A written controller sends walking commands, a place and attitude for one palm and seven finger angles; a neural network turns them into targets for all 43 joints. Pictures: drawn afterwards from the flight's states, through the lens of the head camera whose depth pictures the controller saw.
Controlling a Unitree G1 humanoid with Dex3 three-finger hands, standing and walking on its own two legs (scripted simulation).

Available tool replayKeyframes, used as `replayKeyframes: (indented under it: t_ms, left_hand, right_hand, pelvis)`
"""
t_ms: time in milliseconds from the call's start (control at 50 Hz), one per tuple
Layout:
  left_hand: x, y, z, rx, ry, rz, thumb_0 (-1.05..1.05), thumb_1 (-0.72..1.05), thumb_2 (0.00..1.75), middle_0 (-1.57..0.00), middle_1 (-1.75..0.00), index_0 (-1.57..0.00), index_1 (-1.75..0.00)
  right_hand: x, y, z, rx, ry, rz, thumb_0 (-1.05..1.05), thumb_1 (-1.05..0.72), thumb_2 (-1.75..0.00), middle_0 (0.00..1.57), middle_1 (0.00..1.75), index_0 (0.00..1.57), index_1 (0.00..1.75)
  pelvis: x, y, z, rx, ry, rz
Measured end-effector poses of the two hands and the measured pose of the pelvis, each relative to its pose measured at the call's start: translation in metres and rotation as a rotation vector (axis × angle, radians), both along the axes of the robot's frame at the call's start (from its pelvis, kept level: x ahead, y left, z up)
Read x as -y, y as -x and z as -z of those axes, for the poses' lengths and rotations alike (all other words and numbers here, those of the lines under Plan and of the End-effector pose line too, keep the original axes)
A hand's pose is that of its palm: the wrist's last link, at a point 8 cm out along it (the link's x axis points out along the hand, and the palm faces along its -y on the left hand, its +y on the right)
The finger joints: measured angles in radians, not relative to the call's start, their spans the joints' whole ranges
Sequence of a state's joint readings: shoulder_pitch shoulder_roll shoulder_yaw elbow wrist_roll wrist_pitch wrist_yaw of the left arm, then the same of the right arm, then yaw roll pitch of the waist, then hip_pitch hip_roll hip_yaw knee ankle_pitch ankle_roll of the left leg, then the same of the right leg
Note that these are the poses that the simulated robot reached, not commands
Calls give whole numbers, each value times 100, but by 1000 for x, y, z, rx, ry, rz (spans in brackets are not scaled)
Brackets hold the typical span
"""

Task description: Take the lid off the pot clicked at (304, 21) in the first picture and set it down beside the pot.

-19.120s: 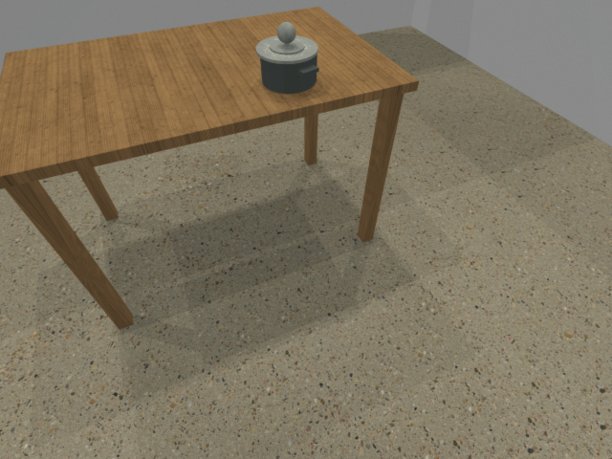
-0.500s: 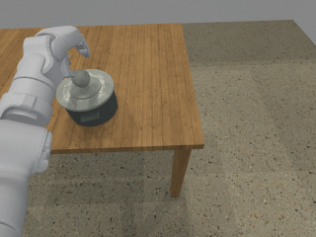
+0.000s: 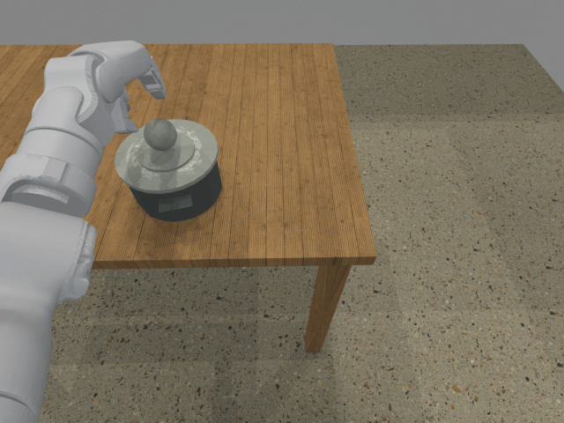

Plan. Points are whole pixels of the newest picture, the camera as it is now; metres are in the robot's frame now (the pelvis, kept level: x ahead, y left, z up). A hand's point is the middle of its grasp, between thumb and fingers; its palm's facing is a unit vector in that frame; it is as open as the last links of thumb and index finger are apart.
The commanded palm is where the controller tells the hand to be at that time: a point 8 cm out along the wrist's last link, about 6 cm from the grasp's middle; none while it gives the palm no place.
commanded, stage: move the open hand above the knob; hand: left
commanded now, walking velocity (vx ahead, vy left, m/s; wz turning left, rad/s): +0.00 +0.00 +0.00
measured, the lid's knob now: (160, 134) +0.54 +0.16 +0.10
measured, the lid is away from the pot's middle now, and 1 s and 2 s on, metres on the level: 0.00 0.00 0.00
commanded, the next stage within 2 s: lower the open fingers around the knob in 0.14 s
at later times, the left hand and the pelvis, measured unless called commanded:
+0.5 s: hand (146, 118) +0.50 +0.16 +0.17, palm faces -0.37 -0.05 -0.93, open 10.3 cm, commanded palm +0.50 +0.16 +0.22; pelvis -0.01 -0.01 +0.00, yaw +0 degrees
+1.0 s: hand (157, 134) +0.51 +0.16 +0.13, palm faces -0.42 -0.05 -0.91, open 10.3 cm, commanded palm +0.52 +0.16 +0.19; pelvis +0.01 -0.02 +0.00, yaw -1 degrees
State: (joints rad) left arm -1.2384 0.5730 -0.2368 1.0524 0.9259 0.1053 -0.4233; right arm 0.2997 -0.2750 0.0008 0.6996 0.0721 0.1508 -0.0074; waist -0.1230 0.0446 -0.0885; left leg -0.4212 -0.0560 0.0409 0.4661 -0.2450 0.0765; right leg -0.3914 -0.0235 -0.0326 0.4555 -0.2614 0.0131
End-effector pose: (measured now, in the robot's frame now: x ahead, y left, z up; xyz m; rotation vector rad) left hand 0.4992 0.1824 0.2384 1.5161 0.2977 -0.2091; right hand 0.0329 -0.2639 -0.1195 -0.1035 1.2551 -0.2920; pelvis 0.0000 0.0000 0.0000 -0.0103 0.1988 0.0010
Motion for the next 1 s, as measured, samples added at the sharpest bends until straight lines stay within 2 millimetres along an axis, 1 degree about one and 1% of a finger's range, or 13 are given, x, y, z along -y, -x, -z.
replayKeyframes:
  t_ms: [120, 280, 320, 380, 440, 520, 560, 640, 700, 780, 860, 1000]
  left_hand:
    - [8, 1, 1, 0, -4, 18, 0, -33, 147, -83, -9, -83, -8]
    - [16, 0, -6, 18, -4, 13, 0, -33, 147, -83, -9, -83, -8]
    - [15, 0, -3, -8, 2, -19, 0, -33, 147, -83, -9, -83, -8]
    - [13, 2, 8, -57, -9, -53, 0, -33, 147, -83, -9, -83, -8]
    - [16, 3, 15, -76, -9, -36, 0, -33, 147, -83, -9, -83, -8]
    - [23, 2, 14, -51, 9, 13, 0, -33, 147, -83, -9, -83, -8]
    - [23, 1, 14, -45, 14, 9, 0, -33, 147, -83, -9, -83, -8]
    - [17, -2, 27, -74, 4, -33, 0, -33, 147, -83, -9, -83, -8]
    - [16, -2, 35, -84, -17, -24, 0, -33, 147, -83, -9, -83, -8]
    - [21, -3, 37, -86, -15, 7, 0, -33, 147, -83, -9, -83, -8]
    - [22, -7, 40, -90, 5, -1, 0, -33, 147, -83, -8, -83, -8]
    - [25, -13, 55, -109, -3, 0, 0, -33, 147, -82, -8, -83, -8]
  right_hand:
    - [-4, 9, 2, -9, -5, 3, 1, -90, -90, 21, 30, 21, 30]
    - [-2, 21, 2, -14, -1, 22, 1, -90, -90, 21, 30, 21, 30]
    - [0, 24, 3, -16, -3, 26, 1, -90, -90, 21, 30, 21, 30]
    - [3, 27, 3, -23, -3, 27, 1, -90, -90, 21, 30, 21, 30]
    - [7, 29, 2, -28, 7, 28, 1, -90, -90, 21, 30, 21, 30]
    - [14, 28, -2, -21, 30, 32, 1, -90, -90, 21, 30, 21, 30]
    - [17, 26, -3, -16, 39, 36, 1, -90, -90, 21, 30, 21, 30]
    - [22, 23, -4, -13, 47, 39, 1, -90, -90, 21, 30, 21, 30]
    - [25, 21, -3, -18, 48, 36, 1, -90, -90, 21, 30, 21, 30]
    - [25, 17, -1, -25, 45, 31, 1, -90, -90, 20, 30, 20, 30]
    - [24, 12, 0, -25, 40, 33, 1, -90, -90, 21, 30, 21, 30]
    - [22, 10, 2, -35, 33, 41, 1, -90, -90, 21, 30, 21, 30]
  pelvis:
    - [-2, 3, 0, 0, 0, 0]
    - [0, 4, 0, 2, -3, 8]
    - [1, 5, 0, 3, -4, 8]
    - [3, 6, 0, 5, -5, 9]
    - [5, 6, 0, 8, -4, 8]
    - [9, 5, -1, 9, -4, 8]
    - [10, 4, 0, 7, -4, 11]
    - [13, 3, 0, 2, -4, 15]
    - [13, 2, 0, -2, -4, 14]
    - [15, -1, 0, -6, -3, 9]
    - [16, -3, 1, -13, -3, 11]
    - [16, -5, 2, -29, -3, 17]
